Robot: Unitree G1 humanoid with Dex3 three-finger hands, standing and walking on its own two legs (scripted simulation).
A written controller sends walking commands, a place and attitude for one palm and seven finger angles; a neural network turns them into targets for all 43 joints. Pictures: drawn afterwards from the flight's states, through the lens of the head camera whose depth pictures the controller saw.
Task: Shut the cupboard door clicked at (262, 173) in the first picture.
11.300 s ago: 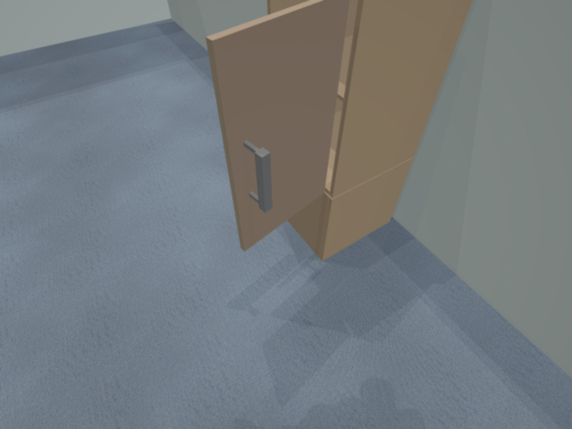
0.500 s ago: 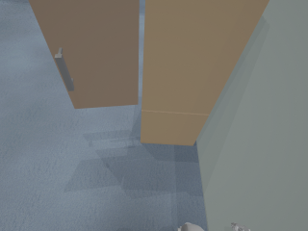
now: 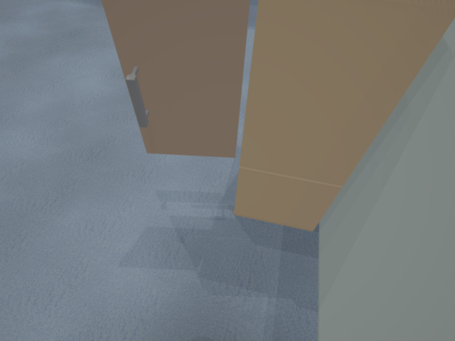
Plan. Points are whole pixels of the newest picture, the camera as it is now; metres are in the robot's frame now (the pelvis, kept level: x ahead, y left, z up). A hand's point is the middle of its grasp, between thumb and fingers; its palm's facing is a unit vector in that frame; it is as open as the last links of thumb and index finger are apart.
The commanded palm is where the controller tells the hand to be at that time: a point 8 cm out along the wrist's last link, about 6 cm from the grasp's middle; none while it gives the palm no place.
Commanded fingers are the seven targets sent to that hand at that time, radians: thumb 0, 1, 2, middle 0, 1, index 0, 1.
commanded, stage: take the last steps up to it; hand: left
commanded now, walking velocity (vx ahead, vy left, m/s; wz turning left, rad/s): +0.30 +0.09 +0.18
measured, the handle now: (139, 98) +0.73 +0.32 -0.06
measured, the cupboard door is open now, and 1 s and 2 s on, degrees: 100 100 100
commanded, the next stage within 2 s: come to a stop and stand still in 0.76 s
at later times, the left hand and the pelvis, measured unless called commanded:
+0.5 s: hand out of the picture +0.11 +0.17 -0.16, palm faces +0.14 -0.97 -0.20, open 7.4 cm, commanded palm none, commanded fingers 0.00 0.90 0.90 -0.20 -0.30 -0.20 -0.30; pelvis +0.09 -0.01 +0.01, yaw +6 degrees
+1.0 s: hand (133, 265) +0.28 +0.24 -0.17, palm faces +0.11 -0.97 -0.23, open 7.4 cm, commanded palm none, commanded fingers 0.00 0.90 0.90 -0.20 -0.30 -0.20 -0.30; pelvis +0.24 +0.04 -0.01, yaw +4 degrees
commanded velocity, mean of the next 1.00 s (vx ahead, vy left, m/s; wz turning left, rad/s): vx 0.16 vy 0.05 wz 0.04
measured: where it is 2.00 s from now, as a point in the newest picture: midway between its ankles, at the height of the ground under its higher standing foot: (212, 328)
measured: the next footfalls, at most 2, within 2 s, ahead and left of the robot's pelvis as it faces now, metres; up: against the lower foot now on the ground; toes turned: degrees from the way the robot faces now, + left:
left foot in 0.02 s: +0.03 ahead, +0.12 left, +0.00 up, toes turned +3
right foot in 0.34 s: +0.14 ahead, -0.12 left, +0.00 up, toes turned -3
